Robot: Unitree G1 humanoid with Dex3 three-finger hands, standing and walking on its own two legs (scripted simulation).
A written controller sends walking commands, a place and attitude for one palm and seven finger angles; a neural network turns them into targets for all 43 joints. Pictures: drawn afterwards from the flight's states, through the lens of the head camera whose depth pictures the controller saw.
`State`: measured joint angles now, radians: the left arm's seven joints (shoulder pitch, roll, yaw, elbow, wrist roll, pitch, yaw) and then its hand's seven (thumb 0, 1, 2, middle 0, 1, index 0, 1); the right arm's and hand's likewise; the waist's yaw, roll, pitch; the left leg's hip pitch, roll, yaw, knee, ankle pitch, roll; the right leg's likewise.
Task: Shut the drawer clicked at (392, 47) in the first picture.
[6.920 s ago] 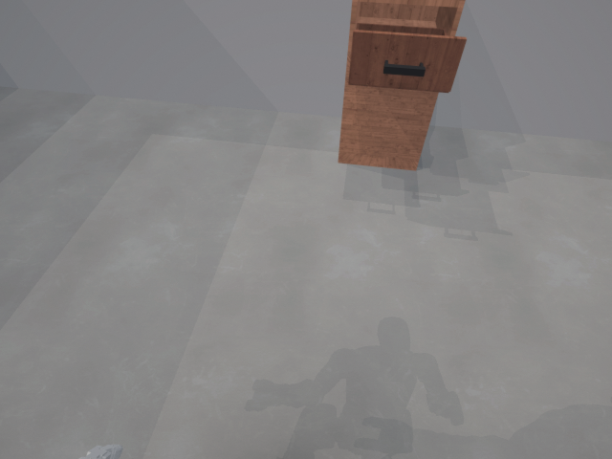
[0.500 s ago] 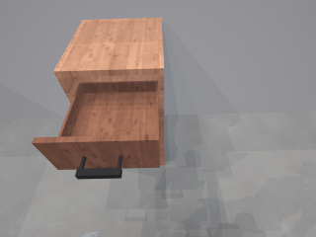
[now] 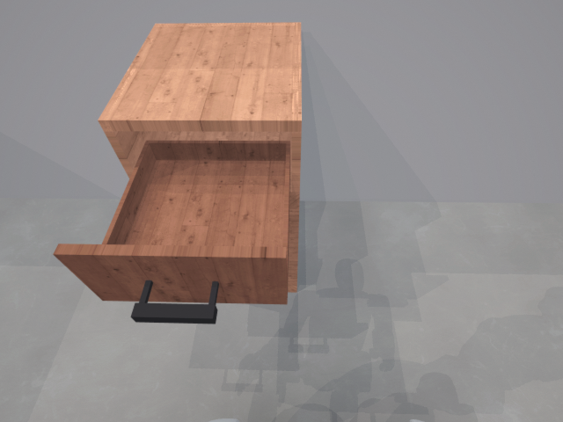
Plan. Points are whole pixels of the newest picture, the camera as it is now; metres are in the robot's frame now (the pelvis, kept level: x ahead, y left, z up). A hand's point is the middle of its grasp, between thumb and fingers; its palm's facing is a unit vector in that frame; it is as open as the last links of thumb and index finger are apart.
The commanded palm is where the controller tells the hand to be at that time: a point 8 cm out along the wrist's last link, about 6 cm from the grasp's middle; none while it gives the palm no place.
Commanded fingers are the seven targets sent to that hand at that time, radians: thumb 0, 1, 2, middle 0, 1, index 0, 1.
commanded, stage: come to a stop and stand still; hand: left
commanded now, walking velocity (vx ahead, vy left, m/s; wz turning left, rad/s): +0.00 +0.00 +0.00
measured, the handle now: (178, 300) +0.30 +0.21 -0.08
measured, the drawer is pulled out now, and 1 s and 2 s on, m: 0.30 0.30 0.30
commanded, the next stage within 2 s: look again from close up in 0.38 s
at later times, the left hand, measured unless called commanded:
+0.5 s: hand out of the picture +0.06 +0.16 -0.16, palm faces -0.01 -0.98 -0.22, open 7.3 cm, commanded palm none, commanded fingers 0.00 0.90 0.90 -0.20 -0.30 -0.20 -0.30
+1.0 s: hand out of the picture -0.02 +0.17 -0.17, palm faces +0.02 -0.99 -0.16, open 7.4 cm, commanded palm none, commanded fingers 0.00 0.90 0.90 -0.20 -0.30 -0.20 -0.30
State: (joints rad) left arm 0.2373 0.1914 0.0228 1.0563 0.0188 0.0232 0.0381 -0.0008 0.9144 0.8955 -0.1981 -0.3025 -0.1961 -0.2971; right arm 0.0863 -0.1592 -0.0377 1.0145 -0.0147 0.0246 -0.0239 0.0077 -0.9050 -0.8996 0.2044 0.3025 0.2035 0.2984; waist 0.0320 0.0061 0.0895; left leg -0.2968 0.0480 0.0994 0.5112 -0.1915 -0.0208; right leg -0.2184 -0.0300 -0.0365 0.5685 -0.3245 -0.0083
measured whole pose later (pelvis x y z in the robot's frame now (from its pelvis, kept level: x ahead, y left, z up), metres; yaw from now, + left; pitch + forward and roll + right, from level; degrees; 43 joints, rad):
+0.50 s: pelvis +0.00 -0.02 +0.01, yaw +1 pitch -1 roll +0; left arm 0.21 0.18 -0.02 0.99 0.01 -0.01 0.04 0.00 0.91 0.90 -0.20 -0.30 -0.20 -0.30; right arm 0.27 -0.17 0.00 1.07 -0.02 0.02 -0.01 0.01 -0.91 -0.90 0.20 0.30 0.20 0.30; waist -0.02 0.00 0.04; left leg -0.21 0.04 0.03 0.50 -0.27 -0.02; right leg -0.18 0.03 -0.07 0.49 -0.29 -0.06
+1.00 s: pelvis +0.00 +0.01 +0.01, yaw +0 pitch -1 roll +0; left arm 0.32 0.14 -0.02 1.11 0.01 -0.01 0.05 0.00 0.91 0.90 -0.20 -0.30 -0.20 -0.30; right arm 0.26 -0.14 0.01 1.15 -0.01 -0.01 -0.03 0.01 -0.91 -0.90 0.20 0.30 0.20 0.30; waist 0.00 -0.02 0.05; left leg -0.17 0.00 0.06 0.45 -0.27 0.03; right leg -0.15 -0.01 -0.05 0.44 -0.27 -0.01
